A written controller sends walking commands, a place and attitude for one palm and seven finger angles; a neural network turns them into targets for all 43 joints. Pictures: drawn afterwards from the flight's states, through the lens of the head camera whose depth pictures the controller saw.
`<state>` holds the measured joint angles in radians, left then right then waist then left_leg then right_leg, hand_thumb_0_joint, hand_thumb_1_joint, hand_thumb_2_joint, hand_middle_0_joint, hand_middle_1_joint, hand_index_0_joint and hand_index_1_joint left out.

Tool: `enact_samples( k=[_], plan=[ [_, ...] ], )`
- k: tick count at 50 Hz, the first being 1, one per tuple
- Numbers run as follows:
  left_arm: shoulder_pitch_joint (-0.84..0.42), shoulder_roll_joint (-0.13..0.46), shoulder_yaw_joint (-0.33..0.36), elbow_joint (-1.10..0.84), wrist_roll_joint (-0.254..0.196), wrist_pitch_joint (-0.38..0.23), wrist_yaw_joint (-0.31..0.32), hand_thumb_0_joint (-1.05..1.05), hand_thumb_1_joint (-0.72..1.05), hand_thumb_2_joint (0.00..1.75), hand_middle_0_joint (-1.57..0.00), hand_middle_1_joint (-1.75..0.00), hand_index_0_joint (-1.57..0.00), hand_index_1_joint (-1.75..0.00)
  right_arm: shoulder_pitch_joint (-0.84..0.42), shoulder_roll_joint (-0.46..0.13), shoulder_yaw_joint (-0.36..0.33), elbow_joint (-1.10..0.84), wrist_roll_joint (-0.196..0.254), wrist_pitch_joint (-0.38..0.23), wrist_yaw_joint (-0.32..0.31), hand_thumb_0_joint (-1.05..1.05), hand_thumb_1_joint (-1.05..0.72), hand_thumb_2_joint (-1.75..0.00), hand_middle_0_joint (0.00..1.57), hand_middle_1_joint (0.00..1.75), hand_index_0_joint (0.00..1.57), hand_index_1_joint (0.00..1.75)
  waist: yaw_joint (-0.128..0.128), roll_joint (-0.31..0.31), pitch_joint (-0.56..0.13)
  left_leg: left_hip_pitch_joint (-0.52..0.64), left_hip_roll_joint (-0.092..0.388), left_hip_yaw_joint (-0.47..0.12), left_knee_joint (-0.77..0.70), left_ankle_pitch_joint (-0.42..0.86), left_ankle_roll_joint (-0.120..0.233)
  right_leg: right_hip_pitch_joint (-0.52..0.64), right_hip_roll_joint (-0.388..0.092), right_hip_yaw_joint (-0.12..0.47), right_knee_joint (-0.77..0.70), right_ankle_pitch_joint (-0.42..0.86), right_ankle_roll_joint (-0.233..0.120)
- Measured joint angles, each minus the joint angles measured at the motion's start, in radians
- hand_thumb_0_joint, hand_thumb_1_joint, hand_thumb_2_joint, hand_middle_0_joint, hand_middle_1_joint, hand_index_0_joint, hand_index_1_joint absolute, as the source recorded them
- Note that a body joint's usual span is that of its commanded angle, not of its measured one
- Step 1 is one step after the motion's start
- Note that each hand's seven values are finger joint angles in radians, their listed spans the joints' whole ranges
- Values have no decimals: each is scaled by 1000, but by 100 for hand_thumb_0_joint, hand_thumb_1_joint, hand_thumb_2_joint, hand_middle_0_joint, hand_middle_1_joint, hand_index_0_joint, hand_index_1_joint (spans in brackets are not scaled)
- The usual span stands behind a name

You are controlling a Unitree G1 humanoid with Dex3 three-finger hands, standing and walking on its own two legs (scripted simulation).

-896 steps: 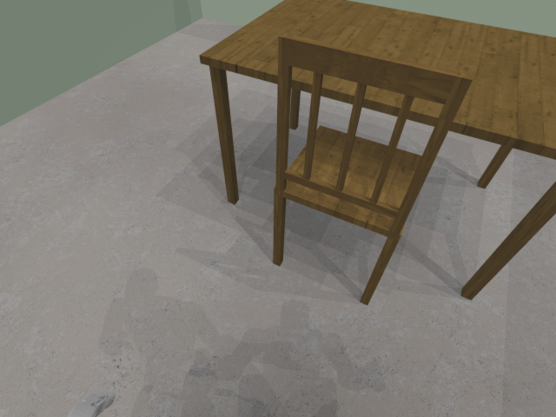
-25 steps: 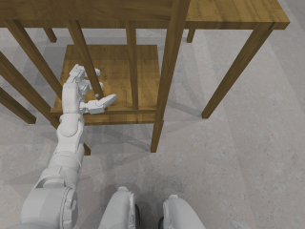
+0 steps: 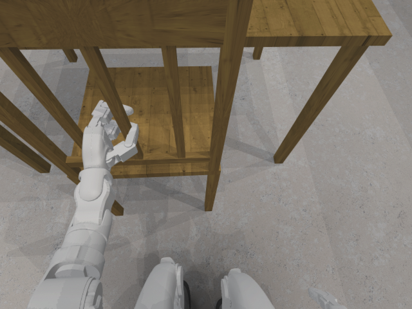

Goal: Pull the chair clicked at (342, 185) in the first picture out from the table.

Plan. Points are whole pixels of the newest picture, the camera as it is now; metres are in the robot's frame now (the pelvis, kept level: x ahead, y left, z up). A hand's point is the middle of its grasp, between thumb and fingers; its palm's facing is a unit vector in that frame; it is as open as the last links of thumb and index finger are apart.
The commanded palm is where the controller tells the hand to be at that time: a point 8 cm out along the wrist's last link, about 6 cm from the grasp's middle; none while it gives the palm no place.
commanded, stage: hook a spindle and tug to test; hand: left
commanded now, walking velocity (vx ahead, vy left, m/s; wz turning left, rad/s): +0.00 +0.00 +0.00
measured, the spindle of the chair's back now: (121, 117) +0.46 +0.16 +0.05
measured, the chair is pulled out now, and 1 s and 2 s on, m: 0.00 0.08 0.19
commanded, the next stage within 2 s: step backward, pulling the chair out in 0.32 s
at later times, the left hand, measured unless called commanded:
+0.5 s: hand (127, 156) +0.39 +0.14 +0.02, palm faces +0.03 -0.99 -0.14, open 6.0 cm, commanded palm +0.36 +0.19 +0.02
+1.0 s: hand (128, 171) +0.36 +0.13 +0.04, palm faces -0.02 -0.98 -0.22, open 5.2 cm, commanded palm +0.33 +0.18 +0.04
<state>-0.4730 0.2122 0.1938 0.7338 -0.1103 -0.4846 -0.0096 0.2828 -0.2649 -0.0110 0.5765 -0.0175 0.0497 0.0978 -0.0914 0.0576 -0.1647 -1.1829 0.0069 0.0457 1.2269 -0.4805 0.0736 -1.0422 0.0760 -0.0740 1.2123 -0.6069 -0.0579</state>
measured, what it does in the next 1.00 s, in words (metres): rises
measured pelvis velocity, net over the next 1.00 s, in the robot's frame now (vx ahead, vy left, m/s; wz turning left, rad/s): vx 0.00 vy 0.01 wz -0.02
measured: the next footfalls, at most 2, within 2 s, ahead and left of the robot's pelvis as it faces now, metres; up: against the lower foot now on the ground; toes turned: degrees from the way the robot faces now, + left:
right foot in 1.72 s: -0.07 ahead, -0.13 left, +0.00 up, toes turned -3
left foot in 1.96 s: -0.07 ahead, +0.12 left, +0.00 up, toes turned -1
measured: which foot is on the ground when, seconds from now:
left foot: down 0.00-1.00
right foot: down 0.00-1.00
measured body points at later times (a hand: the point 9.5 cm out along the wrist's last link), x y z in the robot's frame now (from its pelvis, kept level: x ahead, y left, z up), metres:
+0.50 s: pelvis +0.01 +0.01 +0.02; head +0.14 +0.00 +0.45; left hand +0.39 +0.20 +0.04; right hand +0.13 -0.24 -0.11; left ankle +0.04 +0.08 -0.63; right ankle -0.02 -0.09 -0.63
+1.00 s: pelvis +0.00 +0.01 +0.11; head +0.12 -0.04 +0.54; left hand +0.35 +0.19 +0.06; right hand +0.08 -0.25 -0.05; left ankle +0.05 +0.08 -0.63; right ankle -0.02 -0.09 -0.63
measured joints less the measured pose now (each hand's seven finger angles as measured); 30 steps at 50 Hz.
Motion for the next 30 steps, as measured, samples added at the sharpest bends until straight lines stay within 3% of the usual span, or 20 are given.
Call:
enact_samples(
  k=[15, 22, 25, 26, 30],
  plan=[
    [141, -30, -49, -150, -15, 4, -10, 1, 66, 74, -32, -139, -34, -138, -22, 2, -3, -21, 6, -10, -2, 1, -91, -90, 20, 30, 20, 30, 25, -8, -1, 33, -7, 1, -11, -15, 2, 36, -5, 4, -16, -13, 4],
    [162, -46, -85, -183, -12, 19, 14, 1, 66, 75, -32, -138, -34, -139, -36, 1, -9, -21, 7, -16, -7, 1, -91, -90, 20, 30, 20, 30, 41, 3, 4, 32, -14, -6, -5, -14, 4, 41, -10, -4, -11, -16, 6],
    [141, -19, -115, -211, 61, 145, 58, 2, 67, 77, -31, -136, -36, -140, -64, 18, -8, -35, 49, 57, -61, 1, -91, -90, 19, 30, 20, 30, 38, 3, 107, 170, -22, 1, -76, 6, 10, 171, -16, 6, -78, 18, -9],
    [138, -9, -132, -201, 77, 193, 71, 2, 68, 78, -30, -134, -37, -140, -63, 22, -4, -43, 59, 76, -80, 1, -91, -90, 19, 30, 20, 30, 35, 10, 124, 221, -24, 5, -122, 22, 12, 220, -18, 13, -124, 32, 1],
    [127, -1, -176, -84, 86, 313, 105, 4, 70, 80, -26, -128, -42, -142, -48, 22, 21, -54, 82, 130, -129, 1, -91, -90, 19, 30, 20, 30, 28, 30, 124, 390, -27, 32, -326, 97, 16, 372, -18, 54, -323, 118, 33]
  ],
)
